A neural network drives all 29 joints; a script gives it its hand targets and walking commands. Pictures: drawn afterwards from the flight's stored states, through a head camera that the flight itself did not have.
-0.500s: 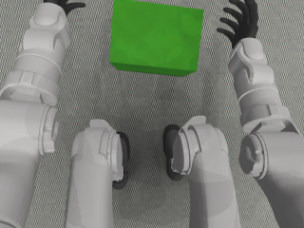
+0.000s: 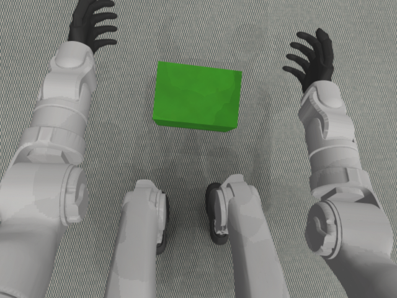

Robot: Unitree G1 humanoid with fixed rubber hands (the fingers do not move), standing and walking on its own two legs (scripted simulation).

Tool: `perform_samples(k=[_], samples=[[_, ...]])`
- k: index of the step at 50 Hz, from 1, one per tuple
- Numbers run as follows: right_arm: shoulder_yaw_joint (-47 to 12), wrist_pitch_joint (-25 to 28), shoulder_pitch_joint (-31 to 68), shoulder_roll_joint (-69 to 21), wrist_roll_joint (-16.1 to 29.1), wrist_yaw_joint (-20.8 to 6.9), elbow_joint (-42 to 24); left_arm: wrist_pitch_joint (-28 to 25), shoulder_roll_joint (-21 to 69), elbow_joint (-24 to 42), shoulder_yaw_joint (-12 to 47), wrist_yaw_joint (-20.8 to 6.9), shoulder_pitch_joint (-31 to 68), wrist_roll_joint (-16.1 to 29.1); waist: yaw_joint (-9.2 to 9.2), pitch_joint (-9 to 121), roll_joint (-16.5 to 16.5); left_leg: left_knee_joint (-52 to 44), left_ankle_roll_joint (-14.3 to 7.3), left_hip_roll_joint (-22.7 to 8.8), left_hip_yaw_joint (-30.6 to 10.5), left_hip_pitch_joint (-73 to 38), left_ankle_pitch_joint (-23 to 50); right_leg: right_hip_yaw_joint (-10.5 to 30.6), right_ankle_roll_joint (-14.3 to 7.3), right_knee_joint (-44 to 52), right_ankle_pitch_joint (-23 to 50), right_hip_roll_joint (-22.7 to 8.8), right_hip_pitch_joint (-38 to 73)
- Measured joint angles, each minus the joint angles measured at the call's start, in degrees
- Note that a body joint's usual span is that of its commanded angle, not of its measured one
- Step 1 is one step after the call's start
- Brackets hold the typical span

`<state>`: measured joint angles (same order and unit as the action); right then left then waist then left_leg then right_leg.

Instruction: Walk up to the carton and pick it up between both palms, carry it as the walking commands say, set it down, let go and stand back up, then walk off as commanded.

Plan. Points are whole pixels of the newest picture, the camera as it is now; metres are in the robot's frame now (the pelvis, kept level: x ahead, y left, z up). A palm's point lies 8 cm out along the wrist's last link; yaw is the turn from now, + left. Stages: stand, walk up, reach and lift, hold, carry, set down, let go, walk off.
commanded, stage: set down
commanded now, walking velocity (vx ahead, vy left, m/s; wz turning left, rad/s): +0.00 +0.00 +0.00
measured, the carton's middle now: (195, 101) +0.51 -0.03 -0.43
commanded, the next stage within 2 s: let go in 0.62 s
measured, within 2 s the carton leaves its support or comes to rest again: neither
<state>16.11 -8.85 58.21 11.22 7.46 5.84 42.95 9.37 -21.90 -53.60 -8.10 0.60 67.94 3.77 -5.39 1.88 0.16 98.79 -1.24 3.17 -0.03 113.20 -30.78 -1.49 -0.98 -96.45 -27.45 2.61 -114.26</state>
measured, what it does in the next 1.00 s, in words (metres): rises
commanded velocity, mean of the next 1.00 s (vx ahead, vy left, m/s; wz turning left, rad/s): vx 0.00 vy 0.00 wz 0.00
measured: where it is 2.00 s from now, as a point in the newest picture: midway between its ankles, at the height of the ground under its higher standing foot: (188, 228)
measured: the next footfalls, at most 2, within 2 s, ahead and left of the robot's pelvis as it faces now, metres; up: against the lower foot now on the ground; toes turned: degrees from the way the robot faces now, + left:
none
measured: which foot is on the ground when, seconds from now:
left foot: down 0.00-1.00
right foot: down 0.00-1.00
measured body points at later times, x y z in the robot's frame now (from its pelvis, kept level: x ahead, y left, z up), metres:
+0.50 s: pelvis +0.03 +0.01 +0.14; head +0.31 +0.01 +0.49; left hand +0.55 +0.18 +0.04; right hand +0.48 -0.23 +0.04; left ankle +0.08 +0.10 -0.48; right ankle +0.10 -0.10 -0.48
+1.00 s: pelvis +0.07 +0.00 +0.21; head +0.30 +0.00 +0.60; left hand +0.44 +0.19 +0.09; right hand +0.40 -0.25 +0.10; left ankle +0.08 +0.10 -0.48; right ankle +0.10 -0.10 -0.48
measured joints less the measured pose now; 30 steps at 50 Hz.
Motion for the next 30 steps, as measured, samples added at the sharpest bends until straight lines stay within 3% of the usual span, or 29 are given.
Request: perform_samples(k=[24,30], samples=[[2.99,1.08,-8.88,-2.38,-4.46,-3.97,-2.34,-0.92,3.54,1.75,-4.43,-2.79,-8.12,-5.11,-0.08,3.77,0.39,-30.79,-0.23,0.40,-1.10,-24.54,8.75,1.95,0.78,30.65,8.29,0.08,24.84],[4.87,2.73,-9.22,-2.90,-6.91,-4.54,0.27,-2.64,4.70,-1.67,-6.35,-3.41,-8.08,-7.11,0.13,3.69,0.86,-37.61,-0.27,0.50,-1.44,-29.66,11.14,2.11,0.84,37.47,10.56,-0.14,30.06]])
